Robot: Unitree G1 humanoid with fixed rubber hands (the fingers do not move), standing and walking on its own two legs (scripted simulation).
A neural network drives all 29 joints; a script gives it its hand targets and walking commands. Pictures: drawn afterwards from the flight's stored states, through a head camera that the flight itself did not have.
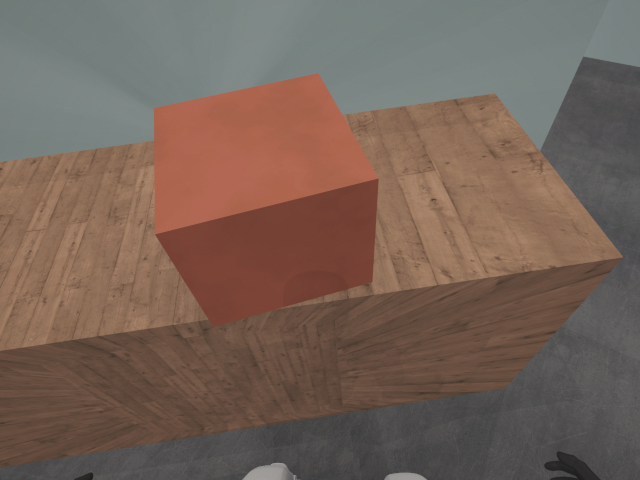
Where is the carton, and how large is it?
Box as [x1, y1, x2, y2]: [154, 73, 378, 326]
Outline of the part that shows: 318,73 154,108 155,234 213,326 370,282 372,280 378,178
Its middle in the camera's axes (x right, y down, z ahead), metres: -0.09 -0.07 +0.63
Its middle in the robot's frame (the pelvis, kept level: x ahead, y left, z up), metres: +0.52 +0.10 +0.03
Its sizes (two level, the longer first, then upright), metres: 0.275 0.271 0.233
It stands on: a pedestal, 0.66 m high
